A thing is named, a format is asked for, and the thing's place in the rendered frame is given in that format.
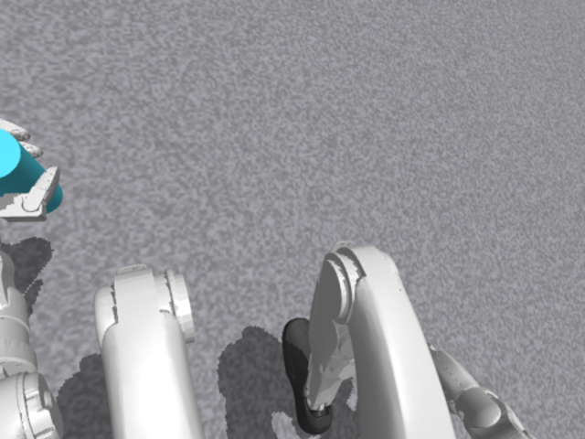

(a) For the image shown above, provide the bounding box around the right robot hand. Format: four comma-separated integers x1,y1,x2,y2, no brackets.
427,342,480,415

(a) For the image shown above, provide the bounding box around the left robot hand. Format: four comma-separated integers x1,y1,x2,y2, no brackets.
0,118,60,222

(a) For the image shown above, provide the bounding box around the left robot arm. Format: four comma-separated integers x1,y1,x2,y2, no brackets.
0,238,64,439

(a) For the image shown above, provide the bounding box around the right robot foot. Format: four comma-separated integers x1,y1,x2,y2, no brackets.
282,318,333,435

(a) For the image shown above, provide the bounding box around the right robot arm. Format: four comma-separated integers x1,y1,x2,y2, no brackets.
455,387,537,439

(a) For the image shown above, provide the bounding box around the can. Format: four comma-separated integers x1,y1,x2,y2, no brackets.
0,129,63,214

